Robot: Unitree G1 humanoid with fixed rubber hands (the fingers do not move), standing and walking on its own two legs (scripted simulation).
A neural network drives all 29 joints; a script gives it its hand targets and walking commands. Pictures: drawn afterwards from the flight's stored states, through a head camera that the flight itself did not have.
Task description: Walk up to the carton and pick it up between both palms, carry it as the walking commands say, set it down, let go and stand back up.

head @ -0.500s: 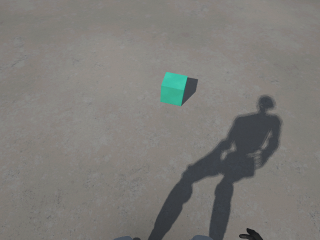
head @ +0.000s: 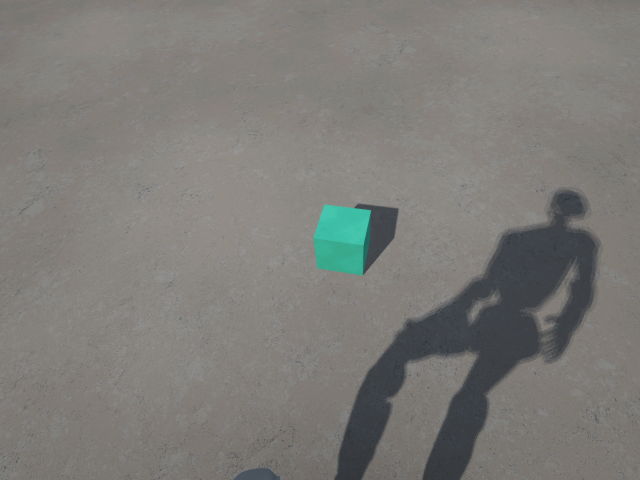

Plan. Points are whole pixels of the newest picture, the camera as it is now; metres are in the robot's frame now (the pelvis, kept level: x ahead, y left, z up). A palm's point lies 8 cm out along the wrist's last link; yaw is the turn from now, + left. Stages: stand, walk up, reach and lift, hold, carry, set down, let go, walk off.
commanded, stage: walk up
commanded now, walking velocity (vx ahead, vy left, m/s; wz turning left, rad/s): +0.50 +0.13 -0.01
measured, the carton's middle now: (343, 240) +1.01 -0.03 -0.69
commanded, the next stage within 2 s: none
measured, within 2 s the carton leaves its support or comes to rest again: neither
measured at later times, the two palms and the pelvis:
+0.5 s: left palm (134, 416) +0.24 +0.32 -0.15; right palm (462, 365) +0.30 -0.19 -0.12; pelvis +0.24 +0.07 +0.00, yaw -1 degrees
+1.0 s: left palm (210, 272) +0.49 +0.23 -0.12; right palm (480, 297) +0.43 -0.26 -0.16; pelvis +0.44 -0.01 -0.01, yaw +1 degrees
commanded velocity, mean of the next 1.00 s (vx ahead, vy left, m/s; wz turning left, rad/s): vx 0.42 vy -0.03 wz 0.00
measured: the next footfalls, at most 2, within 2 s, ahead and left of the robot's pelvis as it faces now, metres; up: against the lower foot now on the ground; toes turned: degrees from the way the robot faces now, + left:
left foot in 0.34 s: +0.32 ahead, +0.18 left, +0.00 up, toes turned +9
right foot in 0.84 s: +0.54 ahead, -0.13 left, +0.00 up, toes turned -8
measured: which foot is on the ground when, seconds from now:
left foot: up 0.00-0.32, down 0.34-0.84, up 0.86-1.00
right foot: down 0.00-0.34, up 0.36-0.82, down 0.84-1.00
